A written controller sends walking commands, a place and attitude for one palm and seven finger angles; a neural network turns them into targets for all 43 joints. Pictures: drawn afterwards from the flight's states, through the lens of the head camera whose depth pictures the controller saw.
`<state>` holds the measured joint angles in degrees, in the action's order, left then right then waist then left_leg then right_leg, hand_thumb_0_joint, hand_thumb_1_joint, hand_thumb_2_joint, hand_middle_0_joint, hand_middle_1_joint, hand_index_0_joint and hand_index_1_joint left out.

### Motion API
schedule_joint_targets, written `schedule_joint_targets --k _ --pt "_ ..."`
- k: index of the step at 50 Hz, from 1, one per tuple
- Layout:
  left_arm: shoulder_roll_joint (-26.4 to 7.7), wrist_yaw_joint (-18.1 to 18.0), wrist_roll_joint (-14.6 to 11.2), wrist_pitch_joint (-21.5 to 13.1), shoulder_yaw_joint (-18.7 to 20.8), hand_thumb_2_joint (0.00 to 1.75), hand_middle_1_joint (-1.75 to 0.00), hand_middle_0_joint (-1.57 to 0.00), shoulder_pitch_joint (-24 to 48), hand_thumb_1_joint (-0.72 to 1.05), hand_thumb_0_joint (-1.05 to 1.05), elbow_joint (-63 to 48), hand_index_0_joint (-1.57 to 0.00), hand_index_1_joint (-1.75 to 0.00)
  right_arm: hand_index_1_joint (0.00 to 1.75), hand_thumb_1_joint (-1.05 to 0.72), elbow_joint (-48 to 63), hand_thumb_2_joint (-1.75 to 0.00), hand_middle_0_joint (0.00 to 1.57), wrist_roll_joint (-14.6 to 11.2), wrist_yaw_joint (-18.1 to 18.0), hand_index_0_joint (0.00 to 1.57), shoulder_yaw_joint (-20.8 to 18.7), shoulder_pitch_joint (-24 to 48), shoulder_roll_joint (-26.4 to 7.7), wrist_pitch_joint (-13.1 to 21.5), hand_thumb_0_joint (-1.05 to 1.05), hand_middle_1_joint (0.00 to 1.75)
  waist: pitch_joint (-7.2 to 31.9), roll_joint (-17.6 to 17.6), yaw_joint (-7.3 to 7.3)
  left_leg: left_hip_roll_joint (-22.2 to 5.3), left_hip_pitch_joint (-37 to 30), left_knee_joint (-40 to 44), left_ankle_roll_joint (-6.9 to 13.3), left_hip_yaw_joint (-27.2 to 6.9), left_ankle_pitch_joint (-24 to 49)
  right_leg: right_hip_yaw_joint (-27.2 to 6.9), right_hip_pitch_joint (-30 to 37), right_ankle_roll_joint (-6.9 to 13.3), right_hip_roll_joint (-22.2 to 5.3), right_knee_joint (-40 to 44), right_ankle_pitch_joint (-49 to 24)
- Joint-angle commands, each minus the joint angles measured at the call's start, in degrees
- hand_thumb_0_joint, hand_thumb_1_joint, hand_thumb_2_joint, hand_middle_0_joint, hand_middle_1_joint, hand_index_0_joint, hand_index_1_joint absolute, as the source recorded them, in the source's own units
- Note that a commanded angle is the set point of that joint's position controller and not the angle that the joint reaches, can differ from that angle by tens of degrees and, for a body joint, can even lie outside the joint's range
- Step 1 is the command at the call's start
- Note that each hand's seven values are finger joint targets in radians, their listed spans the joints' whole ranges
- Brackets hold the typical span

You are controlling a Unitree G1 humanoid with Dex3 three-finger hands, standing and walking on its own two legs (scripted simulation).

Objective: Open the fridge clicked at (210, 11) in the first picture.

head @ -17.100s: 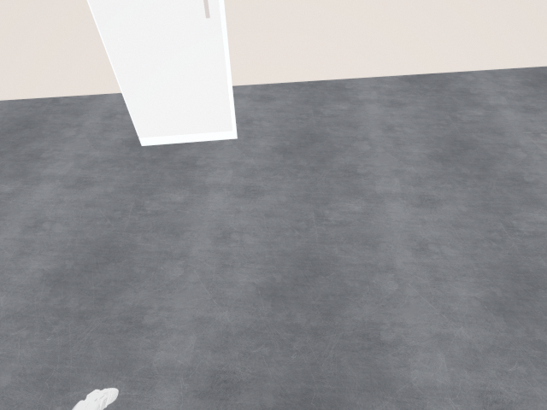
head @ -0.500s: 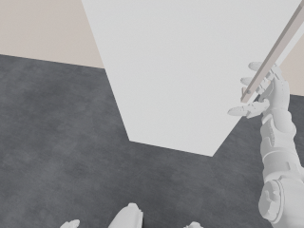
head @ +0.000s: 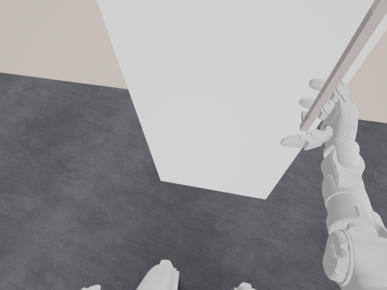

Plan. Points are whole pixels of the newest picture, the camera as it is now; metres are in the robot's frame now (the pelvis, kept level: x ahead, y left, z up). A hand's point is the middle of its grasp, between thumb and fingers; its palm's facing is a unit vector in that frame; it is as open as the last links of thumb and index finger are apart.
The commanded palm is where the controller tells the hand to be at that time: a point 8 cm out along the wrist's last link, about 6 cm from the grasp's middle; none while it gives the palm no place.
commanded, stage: slide the fingers in behind the handle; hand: right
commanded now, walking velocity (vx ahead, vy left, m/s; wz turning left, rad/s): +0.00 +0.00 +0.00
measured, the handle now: (339, 64) +0.53 -0.19 +0.17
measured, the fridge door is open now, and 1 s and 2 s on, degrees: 0 0 5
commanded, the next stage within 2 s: grip the handle and tug to test in 0.22 s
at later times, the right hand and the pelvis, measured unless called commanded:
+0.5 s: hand (307, 117) +0.47 -0.16 +0.08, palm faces +0.06 +1.00 +0.00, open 13.5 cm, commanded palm +0.44 -0.20 +0.08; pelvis +0.00 +0.00 +0.00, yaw +0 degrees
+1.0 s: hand (308, 116) +0.47 -0.16 +0.08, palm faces +0.09 +1.00 -0.01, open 6.2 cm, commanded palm +0.44 -0.19 +0.08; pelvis +0.00 +0.00 +0.00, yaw -1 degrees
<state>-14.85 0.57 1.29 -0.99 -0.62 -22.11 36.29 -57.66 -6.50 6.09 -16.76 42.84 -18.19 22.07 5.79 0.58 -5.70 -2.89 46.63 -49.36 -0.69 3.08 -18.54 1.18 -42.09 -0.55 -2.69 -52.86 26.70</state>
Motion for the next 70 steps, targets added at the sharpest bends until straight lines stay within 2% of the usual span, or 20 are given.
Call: schedule_joint_targets --k 1,6,8,15,16,19,21,25,29,30,34,40,46,48,53,57,59,64,66,70 --pt "-8.89 -0.82 0.28 -1.3 3.22 0.9 -0.3 -0.2 -6.2 0.9 0.0 -4.26 -0.2 -0.3 1.2 0.5 13.81 -0.3 0.3 0.18 1.19 0.3 1.93 26.11 -6.71 4.62 0.0 1.2 25.13 3.84 -1.47 3.46 -17.18 3.05 2.31 -0.65 18.09 -1.23 10.35 0.38 2.14 7.33 -21.69" --pt "-9.06 -0.75 0.21 -1.2 3.37 0.9 -0.3 -0.2 -5.96 0.9 0.0 -4.45 -0.2 -0.3 1.2 0.5 14.27 -0.3 0.3 0.1 0.97 0.3 1.21 24.75 -7.47 4.57 0.0 1.2 25.15 2.74 -1.05 3.55 -17.55 3.02 2.36 -0.61 18.23 -1.37 10.28 0.3 2.06 7.26 -22.14" --pt "-8.78 -0.66 0.14 -1.26 3.25 0.9 -0.3 -0.2 -5.57 0.9 0.0 -4.44 -0.2 -0.3 1.2 0.5 14.83 -0.3 0.3 0.24 1.09 0.3 3.09 26.26 -5.5 4.52 0.0 1.2 23.72 3.72 -1.61 3.49 -16.21 3.18 2.35 -0.47 17.43 -1.32 10.43 0.25 2.0 7.31 -21.36" --pt "-9.01 -0.86 0.34 -1.29 3.17 0.9 -0.3 -0.2 -5.85 0.9 0.0 -4.48 -0.2 -0.3 1.2 0.5 14.55 -0.3 0.3 0.08 1.04 0.3 1.09 25.51 -7.81 4.55 0.0 1.2 24.44 1.45 -1.37 3.47 -19.06 3.26 2.31 -0.86 18.93 -1.01 8.58 0.69 2.33 7.36 -20.76" --pt "-8.88 -0.88 0.22 -1.23 3.25 0.9 -0.3 -0.2 -5.76 0.9 0.0 -4.34 -0.2 -0.3 1.2 0.5 14.47 -0.3 0.3 0.35 1.17 0.3 0.76 24.84 -8.22 4.6 0.0 1.2 25.05 2.73 -0.82 3.4 -19.02 2.9 2.39 -0.87 19.08 -1.06 8.85 0.43 2.25 7.44 -21.3" --pt "-8.69 -0.79 0.13 -1.26 3.22 0.9 -0.3 -0.2 -5.41 0.9 0.0 -4.49 -0.2 -0.3 1.22 0.36 14.66 -0.36 0.32 0.07 1.48 0.32 2.58 25.47 -5.88 4.43 0.0 1.22 23.76 3.39 -1.34 3.45 -17.54 3.28 2.36 -0.68 18.1 -1.06 9.5 0.37 2.22 7.53 -20.71" --pt "-8.88 -0.89 0.25 -1.29 3.32 0.9 -0.3 -0.2 -5.74 0.9 0.0 -4.42 -0.2 -0.3 1.23 0.27 14.56 -0.4 0.32 -0.05 1.25 0.32 0.67 24.58 -7.85 4.47 0.0 1.23 25.4 2.72 -0.73 3.46 -18.84 3.03 2.35 -0.95 19.03 -0.95 9.35 0.49 2.26 7.26 -21.36" --pt "-8.95 -1.11 0.23 -1.26 3.04 0.9 -0.3 -0.2 -5.74 0.9 0.0 -4.3 -0.2 -0.3 1.26 0.08 12.9 -0.48 0.35 0.18 1.59 0.35 1.23 26.41 -8.01 4.24 0.0 1.26 22.73 0.79 -1.7 3.39 -18.67 3.4 2.29 -0.94 17.58 -0.94 6.74 0.81 2.4 7.54 -18.38" --pt "-8.74 -1.1 0.22 -1.23 2.99 0.9 -0.3 -0.2 -5.7 0.9 0.0 -4.2 -0.2 -0.3 1.29 -0.11 12.34 -0.56 0.36 0.45 1.95 0.36 1.55 27.02 -7.59 4.13 0.0 1.29 23.74 3.85 -1.47 3.27 -17.73 3.21 2.38 -1.05 17.36 -0.84 7.88 0.62 2.57 7.33 -18.6" --pt "-8.99 -1.15 0.31 -1.22 3.14 0.9 -0.3 -0.2 -6.0 0.9 0.0 -4.41 -0.2 -0.3 1.29 -0.15 12.75 -0.58 0.37 0.31 1.88 0.37 0.54 27.02 -8.81 4.29 0.0 1.29 24.18 2.52 -1.47 3.39 -17.75 3.03 2.45 -0.89 17.47 -1.23 8.16 0.7 2.46 7.13 -19.43" --pt "-8.85 -0.95 0.23 -1.24 3.2 0.9 -0.3 -0.2 -5.85 0.9 0.0 -4.37 -0.2 -0.3 1.32 -0.34 13.07 -0.66 0.39 0.13 2.06 0.39 2.08 26.53 -6.73 4.3 0.0 1.32 24.75 3.48 -1.32 3.37 -17.04 2.94 2.37 -0.71 17.28 -1.16 8.88 0.43 2.37 7.1 -19.81" --pt "-9.09 -0.88 0.48 -1.35 3.2 0.9 -0.3 -0.2 -6.34 0.9 0.0 -4.11 -0.2 -0.3 1.36 -0.62 12.65 -0.78 0.42 0.6 1.36 0.42 3.59 29.11 -5.75 4.59 0.0 1.36 23.67 2.81 -2.51 3.48 -14.92 3.08 2.4 -0.35 15.38 -1.96 9.42 0.48 2.21 7.18 -18.93" --pt "-9.02 -0.64 0.41 -1.36 3.34 0.9 -0.3 -0.2 -6.44 0.9 0.0 -4.0 -0.2 -0.3 1.4 -0.9 13.24 -0.9 0.45 0.67 1.26 0.45 4.08 27.09 -4.82 4.61 0.0 1.4 25.33 4.19 -1.82 3.55 -14.74 2.82 2.49 -0.24 16.3 -2.06 11.3 0.13 2.03 7.01 -21.3" --pt "-8.85 -0.54 0.4 -1.36 3.36 0.9 -0.3 -0.2 -6.18 0.9 0.0 -3.82 -0.2 -0.3 1.4 -0.9 14.17 -0.9 0.45 0.9 1.21 0.45 6.18 28.97 -2.85 4.64 0.0 1.4 24.43 4.62 -2.62 3.56 -13.47 2.97 2.39 -0.06 15.56 -2.16 11.75 0.09 1.94 6.97 -20.78" --pt "-8.81 -0.38 0.53 -1.33 3.49 0.9 -0.3 -0.2 -6.46 0.9 0.0 -3.5 -0.2 -0.3 1.4 -0.9 14.55 -0.9 0.45 1.09 0.73 0.45 6.42 28.69 -2.52 4.64 0.0 1.4 24.79 4.01 -2.69 3.6 -14.18 3.17 2.28 -0.1 16.64 -2.06 12.04 0.16 1.98 6.87 -21.64" --pt "-9.03 -0.58 0.5 -1.2 3.51 0.9 -0.3 -0.2 -6.63 0.9 0.0 -3.54 -0.2 -0.3 1.4 -0.9 14.19 -0.9 0.45 1.25 0.77 0.45 3.92 26.99 -5.49 4.73 0.0 1.4 25.23 2.96 -1.9 3.5 -16.4 3.06 2.4 -0.4 18.06 -1.85 10.73 0.41 2.15 7.07 -21.76" --pt "-8.64 -0.49 0.51 -1.27 3.42 0.9 -0.3 -0.2 -6.42 0.9 0.0 -3.61 -0.2 -0.3 1.4 -0.9 15.2 -0.9 0.45 1.09 1.21 0.45 5.34 27.6 -3.68 4.72 0.0 1.4 24.99 3.82 -2.05 3.5 -16.51 3.18 2.39 -0.26 18.63 -1.75 11.31 0.32 2.16 7.24 -22.54" --pt "-8.75 -0.59 0.28 -1.16 3.43 0.9 -0.3 -0.2 -6.11 0.9 0.0 -4.12 -0.2 -0.3 1.4 -0.9 15.93 -0.9 0.45 0.54 1.54 0.45 2.87 24.66 -6.42 4.5 0.0 1.4 25.71 3.39 -0.81 3.54 -19.41 3.24 2.46 -0.78 20.42 -1.02 10.13 0.51 2.36 7.36 -22.69" --pt "-8.48 -0.67 0.13 -1.2 3.34 0.9 -0.3 -0.2 -5.92 0.9 0.0 -4.15 -0.2 -0.3 1.4 -0.9 15.18 -0.9 0.45 0.26 1.85 0.45 4.2 24.34 -4.63 4.3 0.0 1.4 24.17 2.9 -1.51 3.56 -18.83 3.44 2.35 -0.74 20.62 -1.05 9.79 0.58 2.25 7.45 -22.85" --pt "-8.54 -0.44 0.13 -1.33 3.58 0.9 -0.3 -0.2 -5.86 0.9 0.0 -5.31 -0.2 -0.3 1.4 -0.9 18.22 -0.9 0.45 -0.42 1.9 0.45 3.23 19.48 -4.85 4.22 0.0 1.4 26.64 3.34 0.04 3.61 -20.63 3.12 2.55 -0.56 22.45 -0.98 11.3 0.49 2.14 7.56 -26.27"
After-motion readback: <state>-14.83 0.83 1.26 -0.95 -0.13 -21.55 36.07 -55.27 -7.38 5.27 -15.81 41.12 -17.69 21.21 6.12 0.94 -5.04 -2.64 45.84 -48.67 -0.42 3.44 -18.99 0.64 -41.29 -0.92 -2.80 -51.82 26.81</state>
